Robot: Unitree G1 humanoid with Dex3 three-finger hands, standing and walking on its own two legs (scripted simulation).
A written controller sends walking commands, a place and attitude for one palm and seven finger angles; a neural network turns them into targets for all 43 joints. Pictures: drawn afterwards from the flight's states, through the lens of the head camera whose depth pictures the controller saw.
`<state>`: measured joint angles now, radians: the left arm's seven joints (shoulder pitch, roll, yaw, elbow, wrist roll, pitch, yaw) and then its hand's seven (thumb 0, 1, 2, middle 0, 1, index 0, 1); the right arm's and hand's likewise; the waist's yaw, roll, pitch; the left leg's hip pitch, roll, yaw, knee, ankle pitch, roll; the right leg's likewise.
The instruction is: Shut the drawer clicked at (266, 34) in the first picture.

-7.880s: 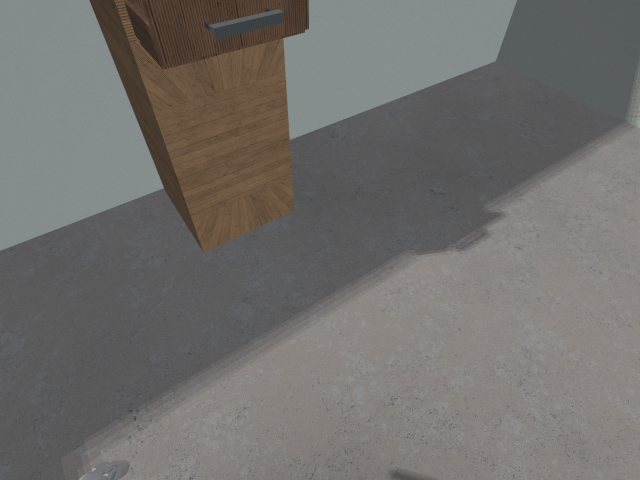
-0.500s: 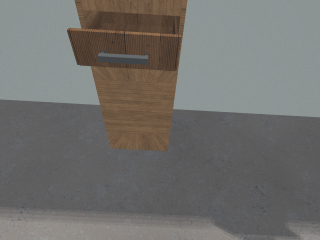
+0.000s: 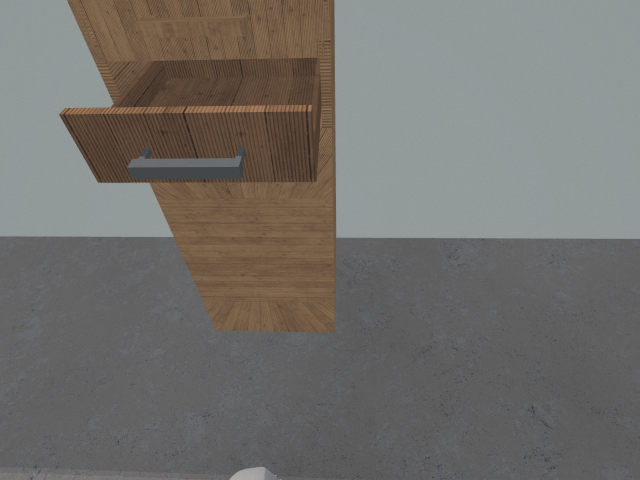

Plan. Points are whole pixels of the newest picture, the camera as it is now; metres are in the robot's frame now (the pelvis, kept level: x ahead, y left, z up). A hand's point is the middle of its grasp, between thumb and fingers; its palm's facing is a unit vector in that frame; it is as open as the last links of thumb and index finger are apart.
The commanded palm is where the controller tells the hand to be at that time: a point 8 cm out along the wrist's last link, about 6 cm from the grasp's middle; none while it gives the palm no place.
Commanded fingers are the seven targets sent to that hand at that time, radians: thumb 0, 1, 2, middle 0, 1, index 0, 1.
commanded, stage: take the last steps up to it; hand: left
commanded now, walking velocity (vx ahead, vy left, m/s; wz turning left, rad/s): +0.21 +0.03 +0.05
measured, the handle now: (190, 161) +0.55 +0.23 +0.12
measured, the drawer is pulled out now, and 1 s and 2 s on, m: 0.19 0.19 0.19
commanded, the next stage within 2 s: come to a stop and stand still in 0.16 s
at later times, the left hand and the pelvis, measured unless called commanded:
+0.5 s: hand out of the picture +0.11 +0.22 -0.19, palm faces +0.04 -0.98 -0.18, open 7.3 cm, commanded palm none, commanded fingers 0.00 0.90 0.90 -0.20 -0.30 -0.20 -0.30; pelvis +0.12 +0.05 -0.01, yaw -1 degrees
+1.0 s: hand (205, 472) +0.18 +0.19 -0.16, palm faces +0.04 -0.96 -0.27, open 7.3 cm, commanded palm none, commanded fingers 0.00 0.90 0.90 -0.20 -0.30 -0.20 -0.30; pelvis +0.10 +0.00 +0.00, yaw +0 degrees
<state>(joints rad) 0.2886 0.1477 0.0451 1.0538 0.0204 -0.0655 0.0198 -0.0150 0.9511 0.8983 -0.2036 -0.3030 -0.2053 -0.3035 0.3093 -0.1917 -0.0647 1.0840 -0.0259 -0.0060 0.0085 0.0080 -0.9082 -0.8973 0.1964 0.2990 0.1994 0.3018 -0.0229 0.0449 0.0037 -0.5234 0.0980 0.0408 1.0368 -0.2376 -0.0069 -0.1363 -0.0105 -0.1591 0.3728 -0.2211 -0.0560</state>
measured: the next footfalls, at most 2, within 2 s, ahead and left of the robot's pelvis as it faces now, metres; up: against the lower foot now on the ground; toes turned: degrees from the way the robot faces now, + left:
left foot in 0.26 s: +0.20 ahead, +0.14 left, +0.00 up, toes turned +6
right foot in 0.70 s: +0.15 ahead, -0.09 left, +0.00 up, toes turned +0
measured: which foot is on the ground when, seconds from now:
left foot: up 0.00-0.24, down 0.26-0.70, up 0.72-1.00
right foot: down 0.00-0.26, up 0.28-0.68, down 0.70-1.00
